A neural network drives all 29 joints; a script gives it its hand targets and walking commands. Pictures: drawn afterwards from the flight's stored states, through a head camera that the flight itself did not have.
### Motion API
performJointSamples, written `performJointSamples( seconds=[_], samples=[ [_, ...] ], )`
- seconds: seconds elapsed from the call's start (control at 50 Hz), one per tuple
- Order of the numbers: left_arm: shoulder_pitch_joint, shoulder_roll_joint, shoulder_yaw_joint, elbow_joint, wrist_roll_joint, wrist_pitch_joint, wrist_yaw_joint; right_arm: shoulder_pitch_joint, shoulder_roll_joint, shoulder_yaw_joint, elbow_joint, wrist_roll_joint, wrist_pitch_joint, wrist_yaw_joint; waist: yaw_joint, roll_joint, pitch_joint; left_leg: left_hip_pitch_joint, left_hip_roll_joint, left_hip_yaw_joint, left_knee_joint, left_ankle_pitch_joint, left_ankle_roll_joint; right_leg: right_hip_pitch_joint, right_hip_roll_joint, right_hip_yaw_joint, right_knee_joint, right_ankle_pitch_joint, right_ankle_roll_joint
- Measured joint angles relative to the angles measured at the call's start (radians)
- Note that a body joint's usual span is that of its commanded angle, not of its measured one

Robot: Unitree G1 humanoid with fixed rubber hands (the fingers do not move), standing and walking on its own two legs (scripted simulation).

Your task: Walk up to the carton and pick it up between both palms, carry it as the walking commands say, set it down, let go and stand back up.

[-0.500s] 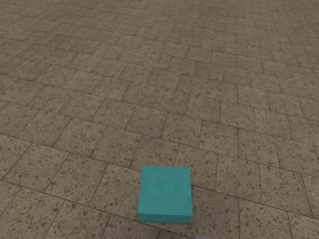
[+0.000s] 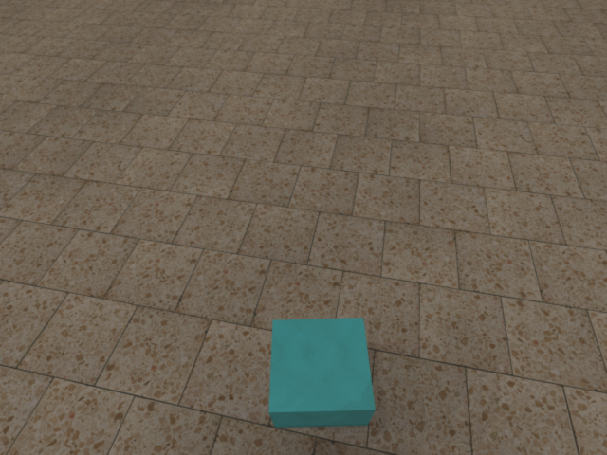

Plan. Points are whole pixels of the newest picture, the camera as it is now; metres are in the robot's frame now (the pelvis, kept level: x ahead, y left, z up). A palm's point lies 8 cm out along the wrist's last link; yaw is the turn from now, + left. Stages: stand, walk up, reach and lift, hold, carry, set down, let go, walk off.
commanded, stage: walk up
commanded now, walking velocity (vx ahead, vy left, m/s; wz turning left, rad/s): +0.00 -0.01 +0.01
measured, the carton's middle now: (319, 372) +0.43 -0.02 -0.69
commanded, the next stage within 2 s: stand in 0.12 s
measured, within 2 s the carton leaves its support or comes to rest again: neither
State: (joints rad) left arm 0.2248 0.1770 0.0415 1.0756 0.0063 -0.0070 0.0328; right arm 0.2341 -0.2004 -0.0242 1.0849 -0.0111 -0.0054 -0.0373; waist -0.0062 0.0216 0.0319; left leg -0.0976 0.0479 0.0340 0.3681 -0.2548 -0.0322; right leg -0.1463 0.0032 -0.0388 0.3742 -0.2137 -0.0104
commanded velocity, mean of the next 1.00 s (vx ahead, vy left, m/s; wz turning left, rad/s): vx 0.00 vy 0.00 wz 0.00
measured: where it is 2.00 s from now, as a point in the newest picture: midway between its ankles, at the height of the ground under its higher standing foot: outside the picture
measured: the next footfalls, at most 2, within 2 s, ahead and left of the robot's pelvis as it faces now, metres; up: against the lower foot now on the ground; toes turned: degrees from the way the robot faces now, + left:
none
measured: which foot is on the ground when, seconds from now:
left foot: down 0.00-1.00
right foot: down 0.00-1.00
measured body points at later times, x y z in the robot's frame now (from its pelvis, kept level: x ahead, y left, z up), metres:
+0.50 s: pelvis -0.03 +0.00 -0.02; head +0.03 -0.01 +0.42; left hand +0.14 +0.24 -0.14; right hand +0.15 -0.24 -0.15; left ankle -0.04 +0.13 -0.75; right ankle -0.01 -0.11 -0.75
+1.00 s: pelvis -0.07 +0.01 -0.08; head +0.06 +0.01 +0.36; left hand +0.18 +0.23 -0.18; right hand +0.17 -0.24 -0.18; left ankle -0.04 +0.14 -0.75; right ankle -0.01 -0.11 -0.75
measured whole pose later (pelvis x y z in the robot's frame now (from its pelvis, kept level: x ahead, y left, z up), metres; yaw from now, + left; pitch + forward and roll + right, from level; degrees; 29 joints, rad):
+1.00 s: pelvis -0.07 +0.01 -0.08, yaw +0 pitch +16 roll +1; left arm -0.11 0.17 0.06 0.44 -0.03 0.49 0.00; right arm -0.11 -0.27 -0.12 0.48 0.02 0.47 0.10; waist -0.01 0.01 0.00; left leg -0.85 0.01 0.02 1.01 -0.44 -0.01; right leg -0.90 -0.02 0.01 1.00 -0.38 0.01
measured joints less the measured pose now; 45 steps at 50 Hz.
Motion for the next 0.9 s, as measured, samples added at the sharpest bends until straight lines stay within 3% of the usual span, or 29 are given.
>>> performJointSamples(
  seconds=[0.32,0.36,0.42,0.5,0.56,0.62,0.7,0.8,0.9],
  samples=[
    [0.052,-0.022,-0.015,0.040,-0.001,-0.002,0.001,0.039,0.033,0.005,0.041,-0.003,0.005,0.000,0.002,-0.006,-0.008,-0.015,0.011,-0.009,0.010,0.003,-0.009,-0.007,0.010,-0.008,-0.002,0.007,-0.010],
    [0.054,-0.011,-0.038,-0.125,-0.021,0.059,-0.003,0.029,0.025,0.024,-0.111,0.031,0.065,-0.001,0.000,-0.009,-0.044,-0.129,0.003,-0.018,0.099,-0.040,0.006,-0.120,0.003,-0.007,0.081,-0.018,-0.007],
    [-0.080,0.023,-0.044,-0.327,-0.038,0.229,-0.008,-0.101,-0.010,0.041,-0.306,0.061,0.231,0.008,0.004,-0.012,-0.043,-0.273,-0.004,-0.019,0.230,-0.061,0.007,-0.269,-0.010,-0.008,0.224,-0.059,-0.009],
    [-0.242,0.051,-0.025,-0.430,-0.046,0.491,-0.030,-0.254,-0.043,0.022,-0.435,0.073,0.494,0.025,0.010,-0.018,-0.053,-0.363,-0.021,-0.015,0.282,-0.074,0.008,-0.368,-0.025,0.004,0.293,-0.080,-0.001],
    [-0.217,0.039,-0.018,-0.504,-0.033,0.581,-0.041,-0.255,-0.039,-0.006,-0.501,0.058,0.586,0.050,0.008,-0.015,-0.068,-0.377,-0.027,-0.011,0.265,-0.069,0.015,-0.384,-0.025,0.016,0.277,-0.071,0.005],
    [-0.136,0.007,-0.011,-0.581,-0.006,0.589,-0.050,-0.195,-0.021,-0.038,-0.563,0.016,0.587,0.079,0.004,-0.014,-0.068,-0.384,-0.031,-0.008,0.257,-0.068,0.021,-0.392,-0.026,0.025,0.267,-0.068,0.009],
    [-0.092,-0.039,0.014,-0.629,0.029,0.529,-0.053,-0.141,-0.007,-0.069,-0.613,-0.022,0.525,0.113,0.001,-0.017,-0.058,-0.461,-0.031,-0.009,0.330,-0.097,0.024,-0.466,-0.024,0.032,0.328,-0.089,0.015],
    [-0.150,-0.053,0.031,-0.650,0.031,0.460,-0.045,-0.160,-0.021,-0.081,-0.636,-0.018,0.452,0.133,-0.001,-0.023,-0.062,-0.612,-0.034,-0.015,0.477,-0.146,0.025,-0.612,-0.026,0.038,0.466,-0.132,0.019],
    [-0.239,-0.032,0.025,-0.664,0.003,0.470,-0.036,-0.239,-0.049,-0.086,-0.639,0.008,0.452,0.137,-0.001,-0.022,-0.053,-0.703,-0.039,-0.017,0.585,-0.175,0.025,-0.704,-0.026,0.045,0.572,-0.160,0.023]
  ],
)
